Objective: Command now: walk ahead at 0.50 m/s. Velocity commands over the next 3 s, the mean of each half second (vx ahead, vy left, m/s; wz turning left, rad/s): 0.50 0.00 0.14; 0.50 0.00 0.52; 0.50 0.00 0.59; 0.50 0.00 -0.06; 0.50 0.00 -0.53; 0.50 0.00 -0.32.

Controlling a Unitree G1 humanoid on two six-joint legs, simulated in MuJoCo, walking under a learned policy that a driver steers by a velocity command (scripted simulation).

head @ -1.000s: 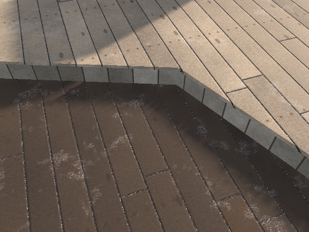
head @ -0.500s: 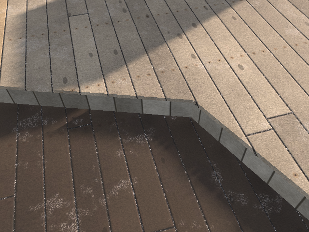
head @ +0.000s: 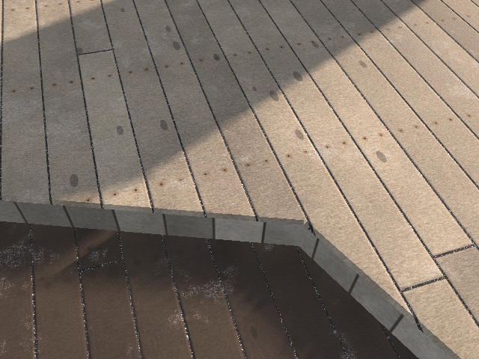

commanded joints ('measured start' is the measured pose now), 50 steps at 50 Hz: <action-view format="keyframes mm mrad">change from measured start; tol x32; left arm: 1 32 49 16 -46 11 13 6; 50 67 70 10 -103 68 34 -1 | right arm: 1 -4 -135 -27 -39 3 -20 -9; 50 -14 -132 -40 -75 7 52 -26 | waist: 1 35 99 -31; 15 33 117 11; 18 100 -317 -317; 36 45 -38 77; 44 -57 318 -242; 50 40 50 -40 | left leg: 1 88 281 -261 -244 163 176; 16 262 218 -122 137 519 59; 19 -349 29 -124 799 -364 28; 39 -270 79 68 262 4 51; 42 -11 -37 105 164 -71 125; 44 538 341 -542 49 -40 318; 50 165 230 -364 -143 338 214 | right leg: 1 -115 -70 40 -85 92 17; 14 19 27 -65 -601 192 -3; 18 844 -371 536 -824 -7 -189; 32 439 -157 -169 -995 406 -97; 41 630 -197 -288 -640 1007 -61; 43 404 -159 -309 -156 730 -10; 44 -61 31 -290 205 -159 57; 50 -36 -43 8 51 1 55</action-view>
